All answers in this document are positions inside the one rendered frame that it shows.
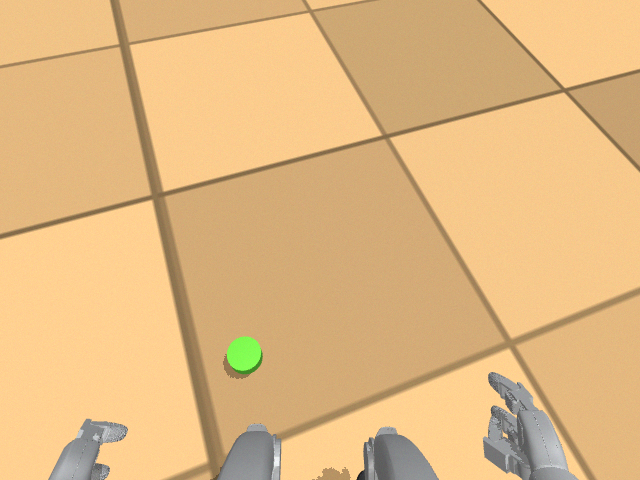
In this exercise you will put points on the right robot hand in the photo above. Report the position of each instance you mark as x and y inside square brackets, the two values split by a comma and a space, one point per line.
[532, 441]

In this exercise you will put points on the tin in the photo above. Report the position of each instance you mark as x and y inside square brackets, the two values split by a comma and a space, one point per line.
[244, 355]

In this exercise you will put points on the left robot hand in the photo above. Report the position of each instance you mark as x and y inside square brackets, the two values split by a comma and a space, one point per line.
[78, 459]

